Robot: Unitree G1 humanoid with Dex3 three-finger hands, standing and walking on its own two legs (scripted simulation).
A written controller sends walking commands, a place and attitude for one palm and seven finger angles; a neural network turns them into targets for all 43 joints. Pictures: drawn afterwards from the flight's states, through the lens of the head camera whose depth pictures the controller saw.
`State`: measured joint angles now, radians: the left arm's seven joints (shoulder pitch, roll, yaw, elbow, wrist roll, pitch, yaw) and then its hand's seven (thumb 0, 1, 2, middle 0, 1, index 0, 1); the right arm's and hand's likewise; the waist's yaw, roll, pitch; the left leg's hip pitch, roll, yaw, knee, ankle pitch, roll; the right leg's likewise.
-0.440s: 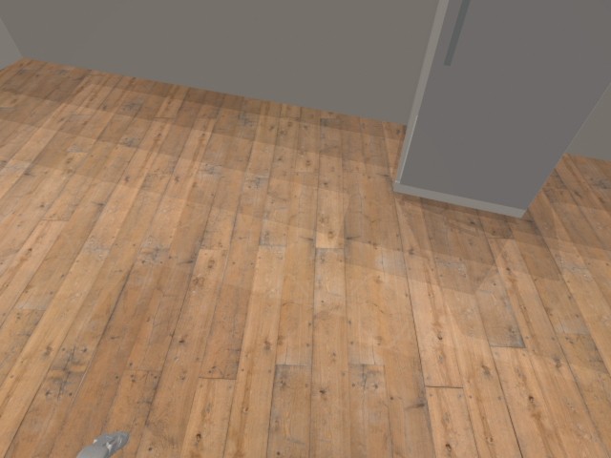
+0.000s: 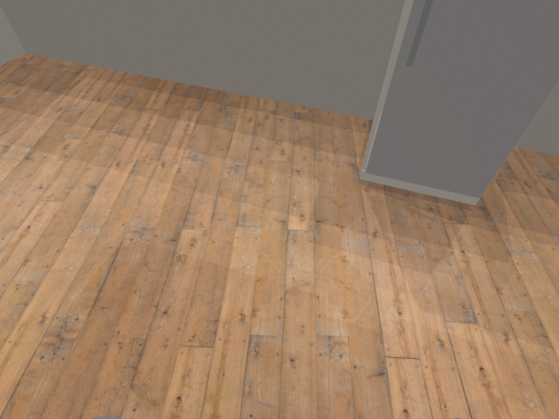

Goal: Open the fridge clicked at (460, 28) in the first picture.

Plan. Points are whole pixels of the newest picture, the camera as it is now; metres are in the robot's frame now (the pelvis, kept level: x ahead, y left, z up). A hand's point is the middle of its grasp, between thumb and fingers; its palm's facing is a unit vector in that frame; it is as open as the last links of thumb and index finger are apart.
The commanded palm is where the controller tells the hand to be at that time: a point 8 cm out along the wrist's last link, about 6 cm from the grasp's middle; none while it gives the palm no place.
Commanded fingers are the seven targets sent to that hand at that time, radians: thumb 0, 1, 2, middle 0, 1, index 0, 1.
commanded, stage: stand and wait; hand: left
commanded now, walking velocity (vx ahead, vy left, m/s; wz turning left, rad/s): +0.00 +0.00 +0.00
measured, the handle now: out of the picture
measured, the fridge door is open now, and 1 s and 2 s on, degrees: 0 0 0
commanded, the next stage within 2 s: look at it before walking up in 0.66 s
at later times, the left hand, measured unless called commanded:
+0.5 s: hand out of the picture +0.06 +0.24 -0.15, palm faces -0.03 -0.94 -0.33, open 7.4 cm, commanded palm none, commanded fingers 0.00 0.90 0.90 -0.20 -0.30 -0.20 -0.30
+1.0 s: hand out of the picture +0.04 +0.24 -0.15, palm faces -0.03 -0.94 -0.33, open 7.4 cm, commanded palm none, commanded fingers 0.00 0.90 0.90 -0.20 -0.30 -0.20 -0.30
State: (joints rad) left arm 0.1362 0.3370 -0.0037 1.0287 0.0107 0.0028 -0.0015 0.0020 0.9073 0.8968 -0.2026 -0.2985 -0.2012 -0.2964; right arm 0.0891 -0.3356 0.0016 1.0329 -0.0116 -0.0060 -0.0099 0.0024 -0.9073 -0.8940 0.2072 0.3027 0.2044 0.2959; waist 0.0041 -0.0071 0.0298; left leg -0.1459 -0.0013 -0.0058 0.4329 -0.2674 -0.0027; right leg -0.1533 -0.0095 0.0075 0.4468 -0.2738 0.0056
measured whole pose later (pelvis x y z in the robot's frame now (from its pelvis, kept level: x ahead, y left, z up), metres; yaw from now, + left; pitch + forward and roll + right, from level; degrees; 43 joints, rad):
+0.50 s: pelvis -0.03 +0.00 +0.00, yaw +0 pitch -2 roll +0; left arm 0.13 0.34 -0.01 1.08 0.01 0.00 -0.01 0.00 0.91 0.90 -0.20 -0.30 -0.20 -0.30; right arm 0.12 -0.34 0.01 1.10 -0.01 -0.01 0.00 0.00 -0.91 -0.89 0.21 0.30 0.20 0.30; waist 0.00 0.00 0.03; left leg -0.14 0.01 -0.01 0.38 -0.20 -0.01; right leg -0.14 0.00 0.01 0.39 -0.21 0.00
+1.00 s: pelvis -0.03 +0.00 +0.00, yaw +0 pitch -2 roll +0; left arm 0.14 0.34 -0.01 1.10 0.01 0.00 -0.01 0.00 0.91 0.90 -0.20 -0.30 -0.20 -0.30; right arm 0.12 -0.34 0.01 1.12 -0.01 -0.01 0.00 0.00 -0.91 -0.89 0.21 0.30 0.20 0.30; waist 0.00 0.00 0.03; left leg -0.14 0.00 -0.01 0.37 -0.19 -0.01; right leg -0.15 0.00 0.01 0.38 -0.20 0.00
